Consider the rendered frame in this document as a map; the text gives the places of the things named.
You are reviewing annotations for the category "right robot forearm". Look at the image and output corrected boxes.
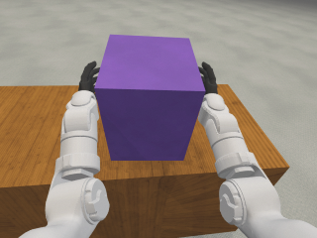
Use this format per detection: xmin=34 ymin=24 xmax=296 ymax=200
xmin=198 ymin=93 xmax=281 ymax=209

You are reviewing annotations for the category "left robot upper arm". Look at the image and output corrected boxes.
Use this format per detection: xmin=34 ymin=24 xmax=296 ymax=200
xmin=19 ymin=177 xmax=110 ymax=238

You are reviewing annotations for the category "robot right hand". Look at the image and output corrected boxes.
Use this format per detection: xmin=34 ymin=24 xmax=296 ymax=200
xmin=198 ymin=61 xmax=218 ymax=95

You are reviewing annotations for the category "right robot upper arm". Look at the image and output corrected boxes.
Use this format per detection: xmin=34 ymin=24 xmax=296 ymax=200
xmin=219 ymin=177 xmax=317 ymax=238

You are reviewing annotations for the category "carton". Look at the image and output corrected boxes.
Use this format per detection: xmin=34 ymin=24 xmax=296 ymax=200
xmin=94 ymin=34 xmax=206 ymax=161

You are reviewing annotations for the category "robot left hand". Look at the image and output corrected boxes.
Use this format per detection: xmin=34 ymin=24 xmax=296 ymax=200
xmin=78 ymin=61 xmax=100 ymax=99

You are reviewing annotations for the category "left robot forearm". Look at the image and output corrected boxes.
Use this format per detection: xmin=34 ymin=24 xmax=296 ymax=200
xmin=45 ymin=90 xmax=100 ymax=218

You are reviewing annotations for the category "pedestal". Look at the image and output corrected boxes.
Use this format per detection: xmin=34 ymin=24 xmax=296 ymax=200
xmin=0 ymin=84 xmax=290 ymax=238

